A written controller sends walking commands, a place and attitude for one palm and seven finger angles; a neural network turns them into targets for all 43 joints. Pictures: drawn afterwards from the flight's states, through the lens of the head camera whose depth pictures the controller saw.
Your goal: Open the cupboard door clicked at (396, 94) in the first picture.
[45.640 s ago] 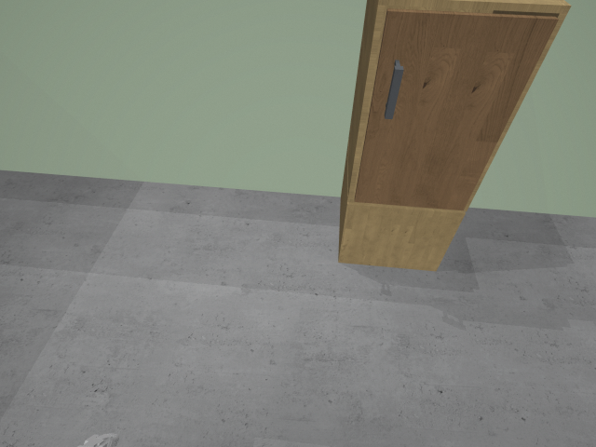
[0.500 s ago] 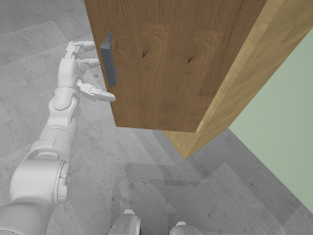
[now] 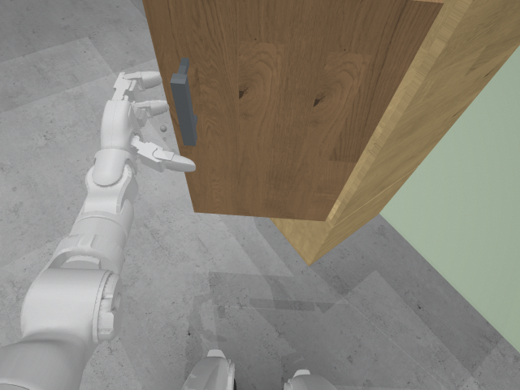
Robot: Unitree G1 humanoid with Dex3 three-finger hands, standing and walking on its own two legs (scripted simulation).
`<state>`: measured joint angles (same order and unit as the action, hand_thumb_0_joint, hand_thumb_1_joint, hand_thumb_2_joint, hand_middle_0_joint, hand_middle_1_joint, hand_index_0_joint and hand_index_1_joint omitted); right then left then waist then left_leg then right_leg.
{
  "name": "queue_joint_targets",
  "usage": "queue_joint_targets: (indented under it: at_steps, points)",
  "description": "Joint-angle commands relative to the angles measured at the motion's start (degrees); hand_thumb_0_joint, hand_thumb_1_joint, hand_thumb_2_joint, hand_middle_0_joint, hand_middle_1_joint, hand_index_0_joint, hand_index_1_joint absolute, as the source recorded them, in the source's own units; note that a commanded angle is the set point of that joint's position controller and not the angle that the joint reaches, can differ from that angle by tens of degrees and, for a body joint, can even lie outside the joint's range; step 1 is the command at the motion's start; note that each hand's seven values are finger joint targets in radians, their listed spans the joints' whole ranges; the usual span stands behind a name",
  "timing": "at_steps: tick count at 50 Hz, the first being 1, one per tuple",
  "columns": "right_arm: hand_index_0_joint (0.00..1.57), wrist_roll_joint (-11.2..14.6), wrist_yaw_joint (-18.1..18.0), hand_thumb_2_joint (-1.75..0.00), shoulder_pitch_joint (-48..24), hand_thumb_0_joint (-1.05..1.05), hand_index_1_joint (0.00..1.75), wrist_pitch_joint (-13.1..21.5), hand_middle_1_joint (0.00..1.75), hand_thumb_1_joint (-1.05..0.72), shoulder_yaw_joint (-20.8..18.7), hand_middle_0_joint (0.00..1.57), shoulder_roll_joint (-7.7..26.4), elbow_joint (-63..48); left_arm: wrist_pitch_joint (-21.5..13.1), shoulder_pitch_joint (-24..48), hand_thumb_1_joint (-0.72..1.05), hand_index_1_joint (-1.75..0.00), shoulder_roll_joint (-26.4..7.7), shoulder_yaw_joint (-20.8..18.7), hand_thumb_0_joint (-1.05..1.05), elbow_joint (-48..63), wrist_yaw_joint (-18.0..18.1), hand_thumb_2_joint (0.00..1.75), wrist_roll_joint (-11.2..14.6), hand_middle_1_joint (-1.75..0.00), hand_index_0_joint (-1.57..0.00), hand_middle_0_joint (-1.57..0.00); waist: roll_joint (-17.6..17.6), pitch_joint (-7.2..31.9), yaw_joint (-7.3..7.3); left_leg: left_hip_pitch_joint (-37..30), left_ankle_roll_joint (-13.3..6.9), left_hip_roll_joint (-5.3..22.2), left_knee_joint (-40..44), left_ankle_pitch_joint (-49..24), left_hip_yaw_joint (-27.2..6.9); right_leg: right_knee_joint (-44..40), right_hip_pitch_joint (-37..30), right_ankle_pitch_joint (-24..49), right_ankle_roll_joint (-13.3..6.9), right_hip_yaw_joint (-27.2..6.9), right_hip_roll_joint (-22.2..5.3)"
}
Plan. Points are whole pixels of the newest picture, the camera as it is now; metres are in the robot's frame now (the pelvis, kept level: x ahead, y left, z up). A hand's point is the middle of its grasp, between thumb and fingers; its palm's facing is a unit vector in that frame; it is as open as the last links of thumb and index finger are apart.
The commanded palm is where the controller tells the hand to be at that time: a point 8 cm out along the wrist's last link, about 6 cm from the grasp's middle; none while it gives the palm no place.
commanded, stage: move the hooked fingers beside the handle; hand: left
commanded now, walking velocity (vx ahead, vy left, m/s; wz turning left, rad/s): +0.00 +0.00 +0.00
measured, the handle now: (187, 104) +0.53 +0.12 +0.10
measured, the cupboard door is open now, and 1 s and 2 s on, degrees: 51 52 52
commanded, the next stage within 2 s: none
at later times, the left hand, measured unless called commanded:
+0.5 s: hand (160, 128) +0.48 +0.16 +0.09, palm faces +0.00 -1.00 -0.01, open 14.7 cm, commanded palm +0.46 +0.18 +0.09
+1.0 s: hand (154, 126) +0.48 +0.17 +0.09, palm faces -0.03 -1.00 -0.01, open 14.3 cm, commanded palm +0.47 +0.22 +0.09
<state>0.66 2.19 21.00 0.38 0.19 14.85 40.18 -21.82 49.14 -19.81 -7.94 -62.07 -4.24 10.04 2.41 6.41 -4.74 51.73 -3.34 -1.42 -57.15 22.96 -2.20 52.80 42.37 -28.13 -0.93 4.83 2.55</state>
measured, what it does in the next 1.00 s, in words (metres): stands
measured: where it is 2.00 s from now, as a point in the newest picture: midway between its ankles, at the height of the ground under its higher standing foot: outside the picture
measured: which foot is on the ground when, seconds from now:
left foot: down 0.00-1.00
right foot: down 0.00-1.00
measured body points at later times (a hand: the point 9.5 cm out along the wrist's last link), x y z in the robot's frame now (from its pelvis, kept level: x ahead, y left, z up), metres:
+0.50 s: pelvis +0.00 -0.01 +0.00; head +0.10 +0.00 +0.44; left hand +0.48 +0.21 +0.09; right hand +0.03 -0.28 -0.11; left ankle +0.04 +0.07 -0.68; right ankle -0.03 -0.12 -0.68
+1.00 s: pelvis +0.00 -0.02 +0.00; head +0.10 -0.01 +0.44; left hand +0.48 +0.22 +0.10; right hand +0.03 -0.29 -0.11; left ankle +0.04 +0.07 -0.68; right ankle -0.03 -0.12 -0.68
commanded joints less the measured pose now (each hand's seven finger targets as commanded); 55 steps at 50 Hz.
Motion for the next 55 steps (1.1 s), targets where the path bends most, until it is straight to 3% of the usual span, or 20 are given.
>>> queue_joint_targets:
  at_steps: [1, 7, 9, 13, 16, 18, 24, 26, 28, 30, 34, 38, 39, 40, 43, 46, 47, 49, 50, 55]
  points:
    - [0.2, 0.0, -0.8, -0.9, 7.1, 0.0, 0.3, 1.2, 0.3, -0.9, -3.9, 0.2, 9.8, -3.8, -5.6, 31.6, -0.5, -1.2, 3.4, 5.4, 0.0, 17.9, -5.6, 0.3, -1.5, -1.2, -0.3, -0.3, 7.3, 26.8, -6.05, -41.3, 2.8, 3.3, 6.1, -23.8, -7.6, -5.6, 10.4, 15.9, -1.5, -1.0, 1.8]
    - [0.2, 0.2, -1.3, -0.9, 7.1, 0.0, 0.3, 0.6, 0.3, -0.9, -3.7, 0.2, 10.3, -3.8, -5.3, 31.1, -0.5, -1.2, -0.5, 2.5, 0.0, 14.8, -6.0, 0.3, -1.5, -1.2, -0.3, -0.3, 4.3, 23.6, -6.49, -37.1, 2.3, 3.1, 6.5, -19.5, -6.7, -6.3, 9.5, 15.1, -1.4, -1.4, 1.8]
    - [0.2, 0.1, -1.3, -0.9, 7.1, 0.0, 0.3, 0.7, 0.3, -0.9, -3.6, 0.2, 10.2, -3.8, -6.0, 31.4, -0.5, -1.2, -1.8, 1.4, 0.0, 17.3, -6.2, 0.3, -1.5, -1.2, -0.3, -0.3, 7.7, 27.1, -5.24, -39.9, 2.6, 3.1, 5.9, -23.4, -6.8, -5.6, 9.2, 16.4, -1.5, -1.5, 1.7]
    - [0.2, 0.4, -1.8, -0.9, 7.2, 0.0, 0.3, 0.1, 0.3, -0.9, -3.3, 0.2, 10.3, -3.9, -5.4, 29.9, -0.5, -1.2, -3.5, 0.0, 0.0, 13.6, -7.0, 0.3, -1.0, -1.2, -0.3, -0.3, 4.0, 23.2, -6.03, -35.5, 2.0, 2.8, 6.0, -20.3, -5.8, -6.4, 8.0, 16.2, -1.4, -1.8, 1.8]
    - [0.2, 0.4, -1.8, -0.9, 7.0, 0.0, 0.3, -0.1, 0.3, -0.9, -3.5, 0.2, 10.2, -4.4, -5.7, 28.8, -0.5, -1.2, -4.1, -0.6, 0.0, 15.3, -7.7, 0.3, -1.0, -1.2, -0.3, -0.3, 6.0, 26.5, -5.21, -37.2, 2.0, 2.8, 5.6, -22.7, -5.3, -6.1, 7.0, 17.9, -1.3, -2.0, 1.7]
    - [0.2, 0.4, -2.0, -0.9, 7.3, 0.0, 0.3, -0.4, 0.3, -0.9, -3.3, 0.2, 10.5, -4.6, -5.7, 27.5, -0.5, -1.2, -6.6, -2.5, 0.0, 14.8, -8.1, 0.3, -0.7, -1.2, -0.3, -0.3, 5.5, 26.5, -4.76, -36.2, 1.9, 2.7, 5.3, -23.5, -5.0, -5.9, 5.7, 18.9, -1.4, -2.1, 1.8]
    - [0.2, 0.8, -2.2, -0.9, 6.6, 0.0, 0.3, -1.2, 0.3, -0.9, -3.3, 0.2, 10.4, -5.2, -5.6, 25.0, -0.5, -1.2, -9.4, -4.8, 0.0, 16.1, -9.3, 0.3, -0.2, -1.2, -0.3, -0.3, 5.4, 26.7, -4.06, -35.8, 1.7, 2.8, 5.2, -24.9, -4.0, -6.1, 4.1, 21.2, -1.1, -2.5, 1.9]
    - [0.2, 0.8, -2.4, -0.9, 6.5, 0.0, 0.3, -1.6, 0.3, -0.9, -3.2, 0.2, 10.4, -5.2, -5.6, 26.4, -0.5, -1.2, -9.8, -4.8, 0.0, 15.9, -9.4, 0.3, -0.2, -1.2, -0.3, -0.3, 4.0, 24.8, -4.58, -33.8, 1.5, 2.6, 5.6, -22.4, -3.8, -6.4, 3.4, 20.5, -0.9, -2.6, 1.8]
    - [0.2, 0.9, -2.5, -0.9, 6.4, 0.0, 0.3, -1.6, 0.3, -0.9, -3.0, 0.2, 10.4, -5.6, -5.6, 25.8, -0.5, -1.2, -9.4, -4.5, 0.0, 15.8, -9.5, 0.3, 0.0, -1.2, -0.3, -0.3, 5.7, 24.4, -4.51, -34.0, 1.4, 2.5, 5.6, -22.6, -3.7, -6.5, 3.8, 20.2, -1.1, -2.6, 1.8]
    - [0.2, 0.9, -2.7, -0.9, 6.5, 0.0, 0.3, -1.7, 0.3, -0.9, -3.0, 0.2, 10.4, -5.3, -5.4, 25.6, -0.5, -1.2, -10.2, -5.2, 0.0, 14.4, -9.5, 0.3, -0.2, -1.2, -0.3, -0.3, 4.9, 24.0, -4.68, -33.3, 1.4, 2.5, 5.6, -21.4, -3.6, -6.7, 4.0, 19.8, -0.9, -2.8, 1.7]
    - [0.2, 1.0, -2.9, -0.9, 6.5, 0.0, 0.3, -1.9, 0.3, -0.9, -2.9, 0.2, 10.7, -5.4, -5.5, 25.2, -0.5, -1.2, -13.6, -7.6, 0.0, 14.0, -10.3, 0.3, -0.2, -1.2, -0.3, -0.3, 5.0, 25.4, -3.93, -32.7, 1.2, 2.3, 5.3, -22.0, -3.2, -6.4, 2.4, 21.1, -0.9, -3.3, 1.6]
    - [0.2, 1.0, -3.1, -0.9, 6.4, 0.0, 0.3, -2.1, 0.3, -0.9, -2.8, 0.2, 10.6, -6.0, -5.5, 24.5, -0.5, -1.2, -14.2, -8.4, 0.0, 14.7, -11.2, 0.3, 0.5, -1.2, -0.3, -0.3, 5.3, 26.0, -3.84, -32.3, 0.9, 2.1, 4.9, -23.0, -2.6, -6.4, 0.8, 22.8, -0.9, -3.6, 1.7]
    - [0.2, 1.1, -3.2, -0.9, 6.6, 0.0, 0.3, -2.3, 0.3, -0.9, -3.0, 0.2, 10.9, -5.8, -5.6, 22.6, -0.5, -1.2, -16.7, -10.6, 0.0, 14.5, -11.3, 0.3, 0.3, -1.2, -0.3, -0.3, 3.6, 27.4, -3.08, -32.3, 1.0, 2.3, 4.9, -24.1, -2.5, -6.3, -0.3, 24.0, -0.7, -3.7, 1.6]
    - [0.2, 1.1, -3.2, -0.9, 6.1, 0.0, 0.3, -2.4, 0.3, -0.9, -2.7, 0.2, 10.6, -6.4, -5.2, 21.8, -0.5, -1.2, -15.7, -9.6, 0.0, 14.6, -11.7, 0.3, 0.7, -1.2, -0.3, -0.3, 4.6, 26.8, -3.21, -31.6, 0.9, 2.1, 5.0, -23.8, -2.1, -6.5, -0.7, 24.5, -0.6, -3.9, 1.6]
    - [0.2, 1.3, -3.6, -0.9, 6.3, 0.0, 0.3, -2.8, 0.3, -0.9, -2.4, 0.2, 11.0, -6.5, -4.8, 22.2, -0.5, -1.2, -19.3, -12.2, 0.0, 13.1, -12.3, 0.3, 0.9, -1.2, -0.3, -0.3, 2.7, 24.2, -3.29, -28.0, 0.5, 1.9, 4.9, -21.7, -1.7, -6.6, -2.0, 24.3, -0.6, -4.2, 1.6]
    - [0.2, 1.6, -3.8, -0.9, 6.0, 0.0, 0.3, -3.0, 0.3, -0.9, -2.3, 0.2, 10.9, -6.8, -3.9, 22.4, -0.5, -1.2, -19.4, -11.9, 0.0, 11.1, -13.0, 0.3, 0.7, -1.2, -0.3, -0.3, 2.4, 21.9, -3.98, -26.0, 0.4, 2.0, 5.4, -18.4, -1.3, -7.3, -0.9, 21.9, -0.2, -4.6, 1.3]
    - [0.2, 1.6, -4.0, -0.9, 6.1, 0.0, 0.3, -3.1, 0.3, -0.9, -2.2, 0.2, 11.1, -6.9, -3.5, 21.3, -0.5, -1.2, -21.2, -13.1, 0.0, 9.6, -13.2, 0.3, 0.7, -1.2, -0.3, -0.3, 1.8, 21.4, -3.44, -24.6, 0.4, 2.0, 5.5, -17.5, -1.2, -7.4, -1.8, 21.5, -0.2, -4.8, 1.3]
    - [0.2, 1.5, -4.1, -0.9, 6.2, 0.0, 0.3, -3.2, 0.3, -0.9, -2.2, 0.2, 11.3, -7.3, -3.9, 21.5, -0.5, -1.2, -23.6, -14.9, 0.0, 11.2, -13.3, 0.3, 0.4, -1.2, -0.3, -0.3, 4.2, 24.5, -2.71, -26.4, 0.5, 2.0, 5.2, -19.9, -1.2, -6.7, -2.4, 23.1, -0.4, -4.9, 1.1]
    - [0.2, 1.5, -4.1, -0.9, 6.1, 0.0, 0.3, -3.2, 0.3, -0.9, -2.1, 0.2, 10.9, -7.6, -3.5, 21.0, -0.5, -1.2, -21.6, -13.3, 0.0, 10.7, -13.6, 0.3, 0.5, -1.2, -0.3, -0.3, 4.9, 24.1, -3.07, -26.6, 0.5, 2.0, 5.2, -20.4, -1.2, -6.6, -1.9, 23.3, -0.4, -4.7, 1.2]
    - [0.2, 1.6, -4.2, -0.9, 6.5, 0.0, 0.3, -3.6, 0.3, -0.9, -2.1, 0.2, 11.3, -7.9, -2.5, 20.3, -0.5, -1.2, -23.3, -14.5, 0.0, 8.4, -14.4, 0.3, 0.8, -1.2, -0.3, -0.3, 2.5, 22.6, -3.29, -24.2, 0.3, 2.1, 5.2, -18.4, -0.9, -7.0, -2.1, 22.1, -0.1, -4.9, 1.2]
